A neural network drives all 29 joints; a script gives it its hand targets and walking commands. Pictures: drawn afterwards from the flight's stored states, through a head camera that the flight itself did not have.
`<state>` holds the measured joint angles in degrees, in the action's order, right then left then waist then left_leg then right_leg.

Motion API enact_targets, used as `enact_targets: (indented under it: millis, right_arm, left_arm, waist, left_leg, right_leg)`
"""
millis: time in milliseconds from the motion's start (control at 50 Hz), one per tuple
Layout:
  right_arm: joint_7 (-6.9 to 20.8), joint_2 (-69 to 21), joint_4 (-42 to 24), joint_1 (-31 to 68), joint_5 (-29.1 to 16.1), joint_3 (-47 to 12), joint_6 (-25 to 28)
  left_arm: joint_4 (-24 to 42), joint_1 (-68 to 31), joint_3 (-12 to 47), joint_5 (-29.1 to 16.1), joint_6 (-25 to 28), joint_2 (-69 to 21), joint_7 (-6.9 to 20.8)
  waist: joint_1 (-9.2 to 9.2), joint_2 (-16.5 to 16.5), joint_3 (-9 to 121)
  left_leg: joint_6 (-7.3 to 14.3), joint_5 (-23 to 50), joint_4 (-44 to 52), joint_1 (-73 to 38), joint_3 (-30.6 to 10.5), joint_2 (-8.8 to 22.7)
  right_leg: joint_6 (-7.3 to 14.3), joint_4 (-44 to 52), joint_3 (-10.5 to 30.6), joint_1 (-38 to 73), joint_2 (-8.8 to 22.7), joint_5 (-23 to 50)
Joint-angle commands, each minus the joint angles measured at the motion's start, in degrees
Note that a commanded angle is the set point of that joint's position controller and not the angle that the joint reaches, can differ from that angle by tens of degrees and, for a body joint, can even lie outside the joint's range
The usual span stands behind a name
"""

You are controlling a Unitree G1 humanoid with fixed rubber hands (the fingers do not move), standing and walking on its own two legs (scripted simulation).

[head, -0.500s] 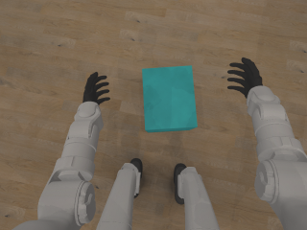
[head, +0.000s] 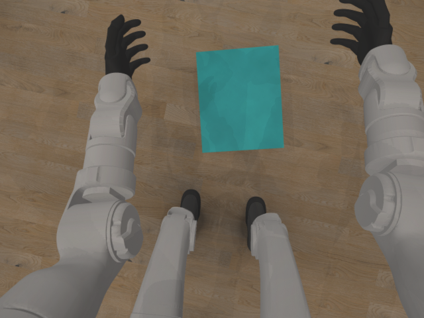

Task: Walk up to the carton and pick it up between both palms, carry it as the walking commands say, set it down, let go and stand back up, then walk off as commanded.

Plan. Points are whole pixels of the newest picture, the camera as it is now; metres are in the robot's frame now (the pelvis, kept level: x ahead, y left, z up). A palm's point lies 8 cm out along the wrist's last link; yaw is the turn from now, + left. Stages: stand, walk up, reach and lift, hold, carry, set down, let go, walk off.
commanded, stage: reach and lift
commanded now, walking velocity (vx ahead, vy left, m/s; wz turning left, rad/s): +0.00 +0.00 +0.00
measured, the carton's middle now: (238, 106) +0.51 -0.02 -0.54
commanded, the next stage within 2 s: none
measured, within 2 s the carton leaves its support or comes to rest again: neither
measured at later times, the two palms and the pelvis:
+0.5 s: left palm (149, 94) +0.48 +0.18 -0.26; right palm (328, 80) +0.52 -0.21 -0.27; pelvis -0.03 +0.00 -0.14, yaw +2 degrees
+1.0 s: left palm (167, 105) +0.49 +0.18 -0.41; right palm (306, 95) +0.52 -0.20 -0.41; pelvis -0.05 +0.00 -0.25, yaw +2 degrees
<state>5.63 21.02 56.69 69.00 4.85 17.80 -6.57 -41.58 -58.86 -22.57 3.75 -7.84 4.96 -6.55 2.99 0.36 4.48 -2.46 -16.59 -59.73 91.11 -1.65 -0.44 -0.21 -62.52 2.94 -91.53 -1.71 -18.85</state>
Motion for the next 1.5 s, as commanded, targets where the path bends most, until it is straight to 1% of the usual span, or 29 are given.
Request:
enact_targets:
  millis: [0,120,200,300,400,480,560,700,840,980,1100,1140,1180,1220,1280,1320,1400,1480]
  right_arm:
    - [-0.02,6.43,-5.44,13.86,0.26,0.61,0.8]
    - [-0.48,6.95,-1.79,17.56,0.35,0.77,0.31]
    - [-1.31,7.98,-1.03,19.27,-0.46,-0.09,-0.22]
    - [-2.74,9.11,-2.81,20.57,-2.93,-2.49,-0.67]
    - [-4.2,10.45,-4.98,22.37,-6.01,-5.71,-1.14]
    - [-5.03,11.2,-5.39,24.05,-8.08,-7.91,-1.56]
    - [-5.41,11.69,-4.26,25.79,-9.25,-9.45,-1.68]
    - [-5.75,12.36,-0.81,28.58,-10.29,-11.29,-1.08]
    - [-6.17,13.3,2.11,31.26,-11.74,-13.07,0.22]
    - [-6.49,14.32,4.6,33.67,-14.25,-15.14,2.06]
    - [-6.6,15.04,7.37,35.67,-16.14,-16.47,3.35]
    - [-6.57,15.65,7.43,37.06,-16.74,-16.19,3.88]
    - [-6.7,16.7,6.98,38.66,-17.25,-16.36,4.28]
    - [-7.04,17.13,7.5,38.31,-17.31,-16.4,4.42]
    - [-7.18,16.56,8.82,35.87,-17.19,-16.87,4.47]
    - [-7.07,16.1,9.01,35.17,-17.31,-17.14,4.52]
    - [-6.75,15.08,9.32,35.53,-18.17,-18.03,4.45]
    - [-6.72,14.96,9.88,36.28,-18.63,-18.46,4.29]
  left_arm:
    - [5.31,-10.19,-0.82,0.66,0.92,4.57,0.34]
    - [2.1,-14.45,-1.76,1.32,0.3,4.8,0.16]
    - [1.24,-17.07,-1.44,0.92,-0.22,5.89,-0.55]
    - [2.0,-18.72,0.22,-0.88,-0.35,7.6,-1.55]
    - [2.72,-20.06,1.98,-4.1,-0.32,9.92,-2.23]
    - [2.28,-21.84,3.16,-6.47,-0.42,11.51,-2.32]
    - [0.38,-23.73,3.95,-7.8,-0.44,12.29,-2.26]
    - [-4.2,-26.97,4.36,-8.36,0.37,13.51,-2.49]
    - [-7.92,-30.0,5.37,-9.18,2.03,14.95,-2.86]
    - [-11.38,-32.89,7.87,-11.43,4.06,16.04,-2.94]
    - [-14.82,-35.46,10.07,-13.42,5.4,16.7,-2.71]
    - [-15.41,-36.93,10.8,-13.81,5.82,16.95,-2.76]
    - [-14.86,-38.51,10.74,-13.99,6.06,17.68,-2.99]
    - [-14.02,-39.01,11.39,-14.83,6.28,17.32,-3.09]
    - [-15.81,-36.75,12.57,-16.34,6.17,16.11,-2.84]
    - [-16.75,-35.67,12.48,-16.34,6.14,16.14,-2.81]
    - [-17.56,-35.66,11.64,-15.55,6.33,16.75,-2.99]
    - [-17.79,-36.55,11.54,-15.38,6.38,16.72,-3.11]
  waist:
    - [0.42,4.98,56.42]
    - [0.25,4.78,50.89]
    - [0.11,4.31,53.2]
    - [0.43,4.13,58.57]
    - [0.3,5.31,62.95]
    - [-0.11,6.04,63.56]
    - [-0.24,6.23,61.45]
    - [0.23,6.25,56.64]
    - [0.62,6.18,53.35]
    - [0.51,5.86,50.86]
    - [0.21,5.19,46.78]
    - [-0.04,3.99,44.86]
    - [0.17,3.04,45.18]
    - [-0.46,2.7,46.03]
    - [-1.63,3.54,46.09]
    - [-1.33,3.96,44.73]
    - [-0.16,3.97,42.56]
    - [0.0,3.5,41.62]
  left_leg:
    - [-1.8,22.22,-2.35,-27.71,5.07,-3.99]
    - [-1.94,11.65,-9.11,-19.75,4.91,-3.57]
    - [-2.26,8.88,-15.02,-17.11,5.64,-3.8]
    - [-2.49,9.11,-22.36,-13.41,6.75,-4.31]
    - [-2.35,8.74,-28.51,-7.71,7.71,-4.54]
    - [-2.21,6.87,-32.69,-3.0,7.99,-4.16]
    - [-2.12,4.57,-36.39,0.47,7.94,-3.52]
    - [-1.86,2.15,-42.07,3.49,7.57,-2.6]
    - [-1.5,2.86,-47.25,4.45,7.14,-2.14]
    - [-1.1,4.5,-52.28,4.15,6.54,-1.89]
    - [-1.02,4.29,-55.98,4.51,5.77,-1.49]
    - [-1.09,4.23,-57.06,4.17,5.48,-1.38]
    - [-1.21,4.32,-57.7,3.81,5.51,-1.41]
    - [-1.32,5.66,-58.34,2.71,5.57,-1.62]
    - [-1.3,6.93,-59.22,2.63,5.5,-1.79]
    - [-1.17,6.91,-59.39,3.35,5.41,-1.8]
    - [-0.94,5.99,-59.28,4.43,5.36,-1.68]
    - [-0.95,4.66,-59.06,4.92,5.43,-1.59]
  right_leg:
    - [-2.12,0.84,-3.22,31.0,-2.18,25.51]
    - [-1.61,-5.35,-4.3,20.15,-2.67,13.08]
    - [-1.53,-10.85,-5.26,16.26,-2.98,9.78]
    - [-1.91,-18.17,-5.63,14.24,-2.76,11.03]
    - [-2.1,-24.56,-4.91,14.4,-1.98,13.08]
    - [-2.0,-28.84,-4.27,13.41,-1.41,12.59]
    - [-1.87,-32.31,-4.04,10.04,-1.04,9.92]
    - [-1.92,-37.6,-4.01,3.65,-0.58,5.67]
    - [-2.06,-42.75,-3.64,0.18,-0.03,5.22]
    - [-2.06,-47.64,-2.92,-1.8,0.62,5.85]
    - [-1.85,-51.22,-2.2,-4.83,1.12,4.74]
    - [-1.57,-52.26,-1.98,-6.56,1.21,4.47]
    - [-1.34,-53.06,-1.77,-5.9,1.38,4.65]
    - [-1.22,-53.78,-1.91,-4.6,1.32,5.97]
    - [-1.18,-54.4,-1.99,-3.37,1.36,7.43]
    - [-1.3,-54.67,-1.99,-4.25,1.44,7.24]
    - [-1.54,-54.96,-1.97,-6.59,1.6,5.88]
    - [-1.54,-54.81,-1.88,-7.65,1.75,4.43]
